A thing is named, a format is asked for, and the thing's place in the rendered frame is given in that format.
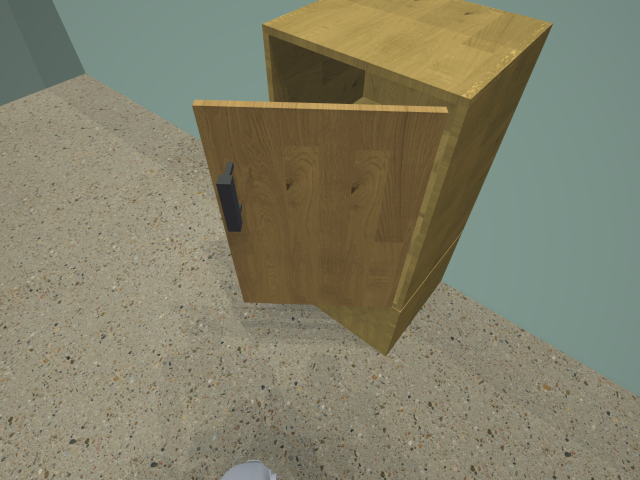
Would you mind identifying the cupboard door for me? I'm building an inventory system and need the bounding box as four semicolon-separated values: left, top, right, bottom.
192;100;448;307

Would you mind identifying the handle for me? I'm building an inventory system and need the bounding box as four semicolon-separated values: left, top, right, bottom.
216;162;243;232

